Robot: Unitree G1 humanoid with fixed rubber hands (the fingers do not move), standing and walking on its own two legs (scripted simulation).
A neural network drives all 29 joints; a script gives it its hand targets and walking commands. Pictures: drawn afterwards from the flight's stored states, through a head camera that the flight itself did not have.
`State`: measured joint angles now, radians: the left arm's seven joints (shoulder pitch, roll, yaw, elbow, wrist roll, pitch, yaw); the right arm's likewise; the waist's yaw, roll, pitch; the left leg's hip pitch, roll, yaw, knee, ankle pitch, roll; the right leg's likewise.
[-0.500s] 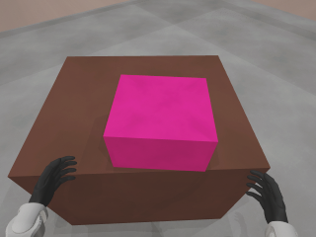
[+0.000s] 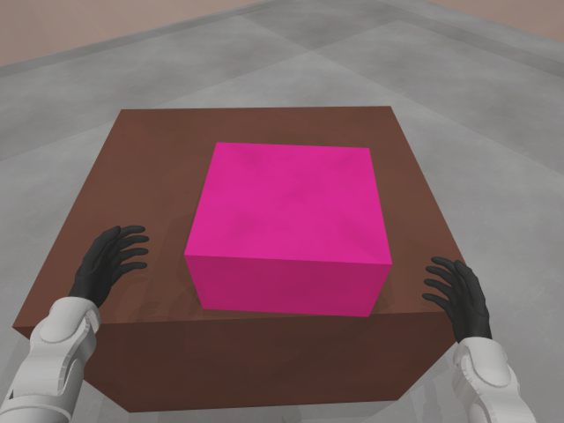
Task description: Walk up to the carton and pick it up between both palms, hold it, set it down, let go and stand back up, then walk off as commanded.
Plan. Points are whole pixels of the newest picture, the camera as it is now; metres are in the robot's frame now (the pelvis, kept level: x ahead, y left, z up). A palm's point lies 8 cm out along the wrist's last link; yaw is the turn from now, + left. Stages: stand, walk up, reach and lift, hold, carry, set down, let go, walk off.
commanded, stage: reach and lift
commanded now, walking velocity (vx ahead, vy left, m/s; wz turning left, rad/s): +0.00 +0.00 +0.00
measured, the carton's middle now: (289, 225) +0.48 +0.01 -0.04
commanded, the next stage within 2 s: none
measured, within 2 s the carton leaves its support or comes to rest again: neither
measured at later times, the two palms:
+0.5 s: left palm (94, 220) +0.36 +0.28 +0.11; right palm (439, 262) +0.32 -0.20 +0.07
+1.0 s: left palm (112, 176) +0.42 +0.27 +0.14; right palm (442, 214) +0.39 -0.22 +0.09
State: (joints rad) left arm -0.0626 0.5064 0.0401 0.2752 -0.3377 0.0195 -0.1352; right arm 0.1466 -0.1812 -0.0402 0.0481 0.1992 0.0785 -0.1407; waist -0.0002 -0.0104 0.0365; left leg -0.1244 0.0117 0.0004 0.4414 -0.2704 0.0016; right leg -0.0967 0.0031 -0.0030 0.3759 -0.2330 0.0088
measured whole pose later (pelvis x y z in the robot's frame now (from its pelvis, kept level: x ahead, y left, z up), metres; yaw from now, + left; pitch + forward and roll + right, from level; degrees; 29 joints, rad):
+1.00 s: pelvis +0.00 +0.01 +0.00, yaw +0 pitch +3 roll -1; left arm -0.91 0.51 -0.08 1.20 -0.38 -0.03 -0.14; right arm -0.72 -0.25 -0.05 1.01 0.24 -0.02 -0.15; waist -0.02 0.00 -0.04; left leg -0.24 0.01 0.00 0.44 -0.25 0.00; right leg -0.20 0.00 0.00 0.34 -0.20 0.02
